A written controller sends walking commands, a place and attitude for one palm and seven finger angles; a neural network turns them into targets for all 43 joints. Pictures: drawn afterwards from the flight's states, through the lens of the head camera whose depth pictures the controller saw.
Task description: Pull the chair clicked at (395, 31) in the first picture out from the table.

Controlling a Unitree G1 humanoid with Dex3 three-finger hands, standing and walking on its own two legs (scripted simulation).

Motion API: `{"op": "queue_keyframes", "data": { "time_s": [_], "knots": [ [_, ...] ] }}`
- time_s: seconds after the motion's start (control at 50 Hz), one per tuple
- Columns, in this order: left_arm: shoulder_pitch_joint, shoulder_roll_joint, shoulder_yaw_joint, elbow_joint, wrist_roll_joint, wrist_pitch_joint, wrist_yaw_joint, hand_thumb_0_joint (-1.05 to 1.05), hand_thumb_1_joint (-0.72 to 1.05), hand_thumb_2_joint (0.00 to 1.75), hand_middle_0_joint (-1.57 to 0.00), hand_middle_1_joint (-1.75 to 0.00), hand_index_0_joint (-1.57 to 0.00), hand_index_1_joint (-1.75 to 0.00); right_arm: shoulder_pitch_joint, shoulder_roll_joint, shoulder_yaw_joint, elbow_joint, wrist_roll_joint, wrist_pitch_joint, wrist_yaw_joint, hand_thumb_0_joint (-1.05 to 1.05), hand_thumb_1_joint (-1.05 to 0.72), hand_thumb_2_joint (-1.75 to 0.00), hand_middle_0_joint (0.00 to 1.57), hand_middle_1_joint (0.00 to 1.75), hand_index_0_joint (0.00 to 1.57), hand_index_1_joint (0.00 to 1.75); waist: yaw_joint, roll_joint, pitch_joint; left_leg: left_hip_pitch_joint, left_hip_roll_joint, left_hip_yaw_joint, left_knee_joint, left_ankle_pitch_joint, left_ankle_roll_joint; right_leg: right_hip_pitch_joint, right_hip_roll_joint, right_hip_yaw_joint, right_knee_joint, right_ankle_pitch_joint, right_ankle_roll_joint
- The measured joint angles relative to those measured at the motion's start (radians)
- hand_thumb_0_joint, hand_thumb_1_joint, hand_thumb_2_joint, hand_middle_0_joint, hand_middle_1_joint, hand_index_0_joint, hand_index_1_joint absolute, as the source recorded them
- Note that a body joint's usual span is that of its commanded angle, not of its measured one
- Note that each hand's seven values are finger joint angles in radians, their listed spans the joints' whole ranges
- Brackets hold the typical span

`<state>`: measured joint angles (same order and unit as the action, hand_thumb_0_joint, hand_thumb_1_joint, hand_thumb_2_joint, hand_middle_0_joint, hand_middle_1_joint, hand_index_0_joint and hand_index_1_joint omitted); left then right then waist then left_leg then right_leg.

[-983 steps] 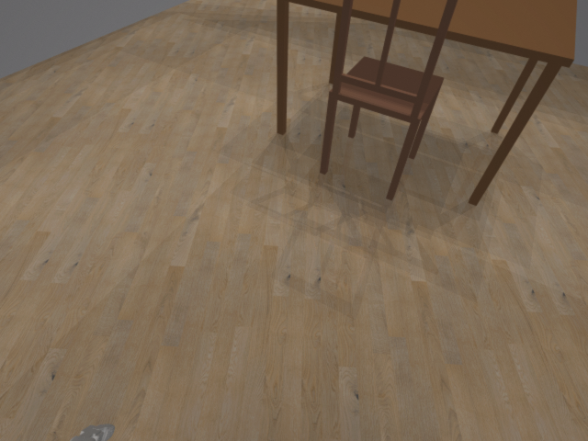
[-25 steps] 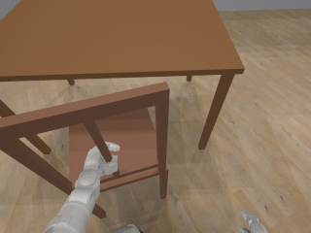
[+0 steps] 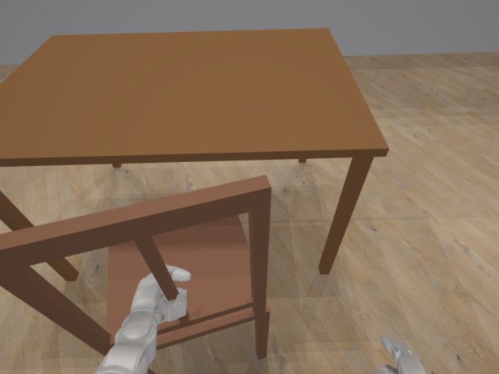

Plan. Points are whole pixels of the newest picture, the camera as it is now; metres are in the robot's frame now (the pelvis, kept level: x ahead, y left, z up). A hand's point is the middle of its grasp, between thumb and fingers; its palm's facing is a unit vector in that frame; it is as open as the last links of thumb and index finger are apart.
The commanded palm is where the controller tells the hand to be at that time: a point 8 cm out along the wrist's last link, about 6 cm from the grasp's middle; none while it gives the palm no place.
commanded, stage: open the thumb and straighten the fingers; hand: left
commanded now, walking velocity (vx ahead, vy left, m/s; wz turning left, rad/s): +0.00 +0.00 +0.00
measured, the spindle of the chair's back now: (167, 285) +0.28 +0.17 -0.05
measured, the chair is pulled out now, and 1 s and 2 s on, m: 0.19 0.19 0.19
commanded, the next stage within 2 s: draw the fingers out of the gap in 0.84 s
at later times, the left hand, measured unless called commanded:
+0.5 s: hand (179, 294) +0.27 +0.15 -0.07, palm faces +0.07 -0.98 -0.18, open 12.3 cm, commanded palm +0.25 +0.20 -0.04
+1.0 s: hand (179, 302) +0.26 +0.15 -0.08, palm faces +0.09 -0.98 -0.19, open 17.4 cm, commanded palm +0.23 +0.20 -0.05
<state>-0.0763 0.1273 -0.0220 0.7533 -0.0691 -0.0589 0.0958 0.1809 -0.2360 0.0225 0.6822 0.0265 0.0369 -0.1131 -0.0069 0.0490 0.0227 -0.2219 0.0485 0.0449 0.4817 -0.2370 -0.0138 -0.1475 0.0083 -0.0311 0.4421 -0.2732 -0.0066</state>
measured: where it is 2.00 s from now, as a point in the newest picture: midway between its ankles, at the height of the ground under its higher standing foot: outside the picture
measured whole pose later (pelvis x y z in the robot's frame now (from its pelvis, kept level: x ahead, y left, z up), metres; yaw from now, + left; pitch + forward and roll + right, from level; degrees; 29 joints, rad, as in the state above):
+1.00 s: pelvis -0.01 +0.00 -0.04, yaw +2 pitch +8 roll -1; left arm 0.04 0.15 -0.01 0.29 -0.06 0.24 0.11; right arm 0.21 -0.25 0.02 0.58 0.03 -0.01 -0.06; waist -0.05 0.05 -0.09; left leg -0.61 0.03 0.01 0.84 -0.38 -0.01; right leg -0.53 -0.02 -0.06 0.84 -0.45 -0.01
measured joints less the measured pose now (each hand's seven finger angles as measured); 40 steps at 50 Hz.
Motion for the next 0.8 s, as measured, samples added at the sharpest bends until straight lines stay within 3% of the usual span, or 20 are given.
{"op": "queue_keyframes", "data": {
  "time_s": [0.12, 0.18, 0.24, 0.32, 0.42, 0.5, 0.58, 0.8],
  "knots": [
    [0.014, -0.002, -0.002, -0.008, 0.000, -0.004, 0.000, 0.06, 0.69, 0.80, -0.18, -1.09, -0.49, -1.45, 0.019, 0.004, 0.001, 0.012, -0.001, 0.010, 0.002, 0.01, -0.90, -0.90, 0.20, 0.30, 0.21, 0.30, -0.005, 0.002, -0.003, 0.006, -0.004, 0.001, -0.007, 0.000, 0.003, 0.006, -0.004, 0.001, -0.007, -0.001, 0.003],
    [0.041, 0.011, 0.010, -0.071, -0.001, 0.022, -0.006, 0.06, 0.67, 0.79, -0.20, -1.14, -0.49, -1.45, 0.025, 0.006, -0.004, 0.009, 0.020, -0.002, 0.044, 0.01, -0.90, -0.90, 0.20, 0.30, 0.21, 0.30, -0.033, -0.012, -0.033, -0.055, -0.015, -0.010, 0.022, -0.006, 0.007, -0.058, -0.015, -0.011, 0.043, -0.022, 0.004],
    [0.063, 0.026, 0.015, -0.172, 0.002, 0.052, -0.016, 0.04, 0.59, 0.75, -0.28, -1.23, -0.49, -1.45, 0.033, -0.003, -0.018, -0.010, 0.024, -0.031, 0.073, 0.01, -0.90, -0.90, 0.20, 0.30, 0.21, 0.30, -0.043, -0.018, -0.049, -0.127, -0.018, -0.016, 0.082, -0.027, 0.009, -0.131, -0.020, -0.016, 0.110, -0.050, 0.004],
    [0.080, 0.031, 0.017, -0.261, 0.006, 0.094, -0.005, 0.03, 0.37, 0.64, -0.35, -1.31, -0.49, -1.45, 0.036, -0.019, -0.030, -0.032, 0.021, -0.057, 0.091, 0.01, -0.90, -0.90, 0.20, 0.30, 0.21, 0.30, -0.050, -0.017, -0.075, -0.214, -0.018, -0.018, 0.163, -0.060, 0.012, -0.216, -0.023, -0.017, 0.191, -0.084, 0.007],
    [0.077, 0.032, 0.027, -0.332, 0.013, 0.177, 0.002, 0.01, -0.05, 0.44, -0.39, -1.32, -0.47, -1.38, 0.028, -0.031, -0.035, -0.056, 0.014, -0.062, 0.086, 0.01, -0.91, -0.90, 0.20, 0.30, 0.20, 0.30, -0.050, -0.014, -0.093, -0.282, -0.018, -0.018, 0.241, -0.095, 0.015, -0.283, -0.026, -0.015, 0.267, -0.118, 0.009],
    [0.076, 0.026, 0.018, -0.366, 0.010, 0.228, 0.007, 0.00, -0.29, 0.33, -0.38, -1.19, -0.42, -1.22, 0.025, -0.032, -0.031, -0.074, 0.013, -0.064, 0.076, 0.01, -0.91, -0.90, 0.20, 0.30, 0.20, 0.30, -0.047, -0.008, -0.101, -0.311, -0.019, -0.020, 0.279, -0.113, 0.017, -0.310, -0.029, -0.015, 0.303, -0.136, 0.012],
    [0.078, 0.014, 0.010, -0.396, 0.011, 0.265, 0.018, 0.00, -0.42, 0.26, -0.32, -0.99, -0.34, -1.00, 0.020, -0.024, -0.022, -0.086, 0.010, -0.063, 0.069, 0.01, -0.91, -0.90, 0.20, 0.30, 0.20, 0.30, -0.041, -0.005, -0.103, -0.328, -0.021, -0.022, 0.303, -0.123, 0.017, -0.326, -0.031, -0.017, 0.328, -0.148, 0.012],
    [0.108, 0.020, 0.004, -0.455, 0.014, 0.294, 0.020, -0.01, -0.53, 0.21, -0.10, -0.29, -0.10, -0.29, 0.024, -0.005, -0.001, -0.107, 0.006, -0.056, 0.063, 0.01, -0.90, -0.90, 0.20, 0.30, 0.21, 0.30, -0.036, -0.001, -0.109, -0.366, -0.020, -0.032, 0.346, -0.139, 0.013, -0.360, -0.031, -0.026, 0.372, -0.169, 0.008]
  ]
}}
